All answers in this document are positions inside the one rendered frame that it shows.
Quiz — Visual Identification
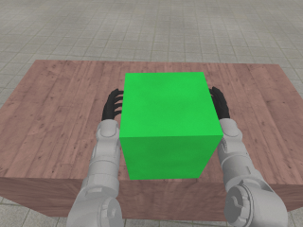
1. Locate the robot left hand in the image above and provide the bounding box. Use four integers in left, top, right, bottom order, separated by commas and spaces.
101, 89, 124, 121

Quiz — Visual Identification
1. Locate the robot left forearm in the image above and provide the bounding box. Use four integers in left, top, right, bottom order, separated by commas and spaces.
66, 119, 121, 227

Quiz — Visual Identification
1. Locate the robot left upper arm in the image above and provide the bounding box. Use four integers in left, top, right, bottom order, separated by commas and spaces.
66, 195, 124, 227

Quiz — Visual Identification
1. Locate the robot right forearm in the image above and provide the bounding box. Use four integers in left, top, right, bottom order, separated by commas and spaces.
217, 118, 288, 225

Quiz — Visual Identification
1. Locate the carton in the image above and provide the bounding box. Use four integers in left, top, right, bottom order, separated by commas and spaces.
119, 72, 223, 180

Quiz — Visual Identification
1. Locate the robot right upper arm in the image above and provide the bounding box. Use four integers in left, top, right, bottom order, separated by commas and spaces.
223, 184, 288, 227

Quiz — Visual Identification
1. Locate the pedestal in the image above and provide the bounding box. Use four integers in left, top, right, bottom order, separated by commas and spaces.
0, 60, 303, 222

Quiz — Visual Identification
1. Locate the robot right hand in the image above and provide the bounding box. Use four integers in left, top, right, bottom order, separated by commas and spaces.
208, 86, 230, 120

